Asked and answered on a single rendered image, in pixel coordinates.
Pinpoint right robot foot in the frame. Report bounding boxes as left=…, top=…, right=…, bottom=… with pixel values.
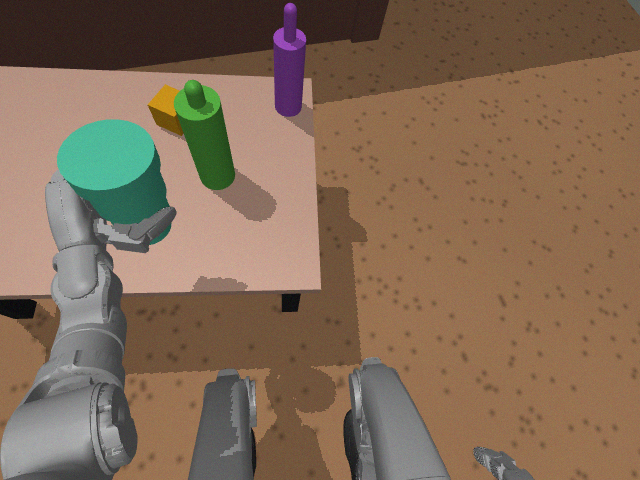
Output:
left=343, top=409, right=359, bottom=480

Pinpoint left robot arm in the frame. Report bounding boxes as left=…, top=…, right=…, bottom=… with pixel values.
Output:
left=0, top=244, right=138, bottom=480

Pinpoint sofa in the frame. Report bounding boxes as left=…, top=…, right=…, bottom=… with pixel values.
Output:
left=0, top=0, right=389, bottom=71

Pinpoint right robot hand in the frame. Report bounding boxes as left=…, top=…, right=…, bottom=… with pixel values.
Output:
left=473, top=447, right=534, bottom=480

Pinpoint left robot hand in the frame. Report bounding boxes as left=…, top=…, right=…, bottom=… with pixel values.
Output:
left=45, top=169, right=177, bottom=253

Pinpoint coffee table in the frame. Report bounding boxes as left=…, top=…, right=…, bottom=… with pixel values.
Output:
left=0, top=66, right=321, bottom=319

